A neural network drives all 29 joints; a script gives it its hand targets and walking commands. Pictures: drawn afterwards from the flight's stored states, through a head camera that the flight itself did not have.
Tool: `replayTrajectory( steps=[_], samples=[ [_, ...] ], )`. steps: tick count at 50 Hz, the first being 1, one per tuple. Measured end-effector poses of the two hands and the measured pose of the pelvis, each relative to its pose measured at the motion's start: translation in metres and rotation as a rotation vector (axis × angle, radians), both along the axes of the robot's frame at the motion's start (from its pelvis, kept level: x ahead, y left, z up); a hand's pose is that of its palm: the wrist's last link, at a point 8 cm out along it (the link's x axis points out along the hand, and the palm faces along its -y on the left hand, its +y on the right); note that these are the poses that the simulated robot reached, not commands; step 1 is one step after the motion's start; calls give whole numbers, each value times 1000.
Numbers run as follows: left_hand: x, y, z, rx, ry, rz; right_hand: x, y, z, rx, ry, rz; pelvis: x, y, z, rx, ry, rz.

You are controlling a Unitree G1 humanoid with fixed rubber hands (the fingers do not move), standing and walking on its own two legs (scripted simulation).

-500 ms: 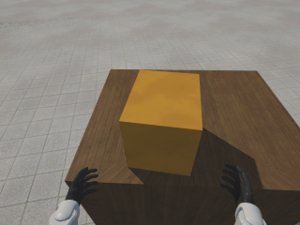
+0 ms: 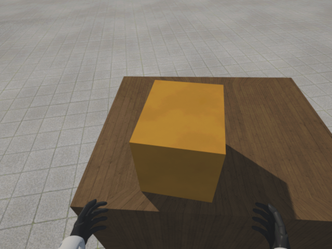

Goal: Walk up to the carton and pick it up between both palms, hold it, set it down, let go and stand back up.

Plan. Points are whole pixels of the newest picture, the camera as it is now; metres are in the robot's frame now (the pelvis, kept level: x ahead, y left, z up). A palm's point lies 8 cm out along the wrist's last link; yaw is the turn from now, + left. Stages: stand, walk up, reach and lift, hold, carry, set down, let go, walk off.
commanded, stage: set down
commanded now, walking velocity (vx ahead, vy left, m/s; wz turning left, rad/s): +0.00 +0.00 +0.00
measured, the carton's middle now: (182, 138) +0.47 -0.04 -0.01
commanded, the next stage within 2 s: let go in 1.20 s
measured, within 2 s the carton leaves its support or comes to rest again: neither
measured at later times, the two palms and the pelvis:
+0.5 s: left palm (78, 243) +0.19 +0.23 -0.06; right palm (277, 246) +0.16 -0.23 -0.05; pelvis +0.00 +0.00 +0.00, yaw +0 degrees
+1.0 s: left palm (85, 242) +0.20 +0.22 -0.06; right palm (279, 246) +0.16 -0.24 -0.06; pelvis +0.00 +0.00 +0.00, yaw +0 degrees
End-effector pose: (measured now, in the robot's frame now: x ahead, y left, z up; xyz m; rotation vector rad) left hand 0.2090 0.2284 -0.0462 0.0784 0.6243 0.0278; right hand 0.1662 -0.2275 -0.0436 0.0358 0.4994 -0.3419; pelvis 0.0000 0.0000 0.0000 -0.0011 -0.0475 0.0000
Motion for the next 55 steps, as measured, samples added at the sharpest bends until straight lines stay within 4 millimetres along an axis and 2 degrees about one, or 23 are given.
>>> replayTrajectory(
  steps=[10,20,42,55],
  samples=[
    [-10,5,-3,-2,38,19,-1,7,1,-9,12,61,-4,2,0,-3,-15,0],
    [-17,7,-8,23,97,42,-5,3,-3,-31,61,103,-6,2,0,-3,-20,0],
    [-15,-6,-14,55,166,30,-4,-6,-17,-23,130,140,2,-2,1,3,-10,0],
    [-14,-8,-16,75,187,26,-5,-14,-22,-37,145,146,6,-4,1,6,-4,0]
  ],
)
